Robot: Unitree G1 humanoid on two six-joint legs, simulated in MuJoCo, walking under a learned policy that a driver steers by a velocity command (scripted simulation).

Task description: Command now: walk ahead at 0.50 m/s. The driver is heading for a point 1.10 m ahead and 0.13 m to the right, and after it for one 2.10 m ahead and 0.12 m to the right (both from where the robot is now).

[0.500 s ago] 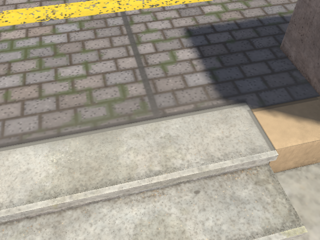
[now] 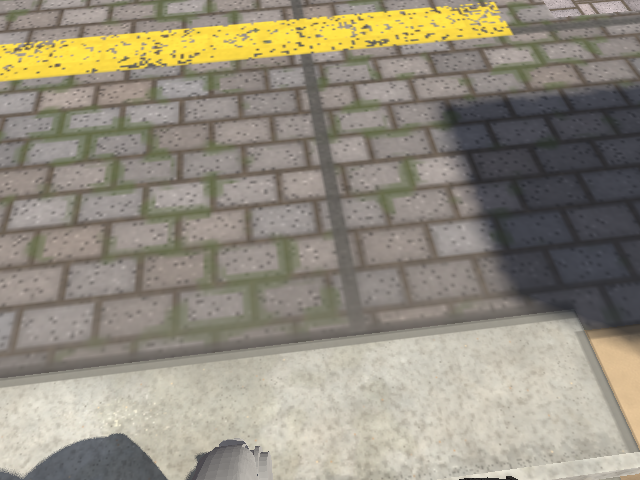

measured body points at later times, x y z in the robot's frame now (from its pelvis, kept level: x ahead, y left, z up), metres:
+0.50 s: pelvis +0.27 +0.03 +0.10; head +0.29 +0.06 +0.54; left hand +0.46 +0.17 -0.02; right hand +0.15 -0.15 -0.04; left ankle +0.20 +0.11 -0.64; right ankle +0.41 -0.10 -0.42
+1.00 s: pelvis +0.55 +0.00 +0.21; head +0.55 -0.01 +0.66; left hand +0.51 +0.22 +0.06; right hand +0.75 -0.21 +0.11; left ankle +0.69 +0.18 -0.44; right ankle +0.50 -0.07 -0.54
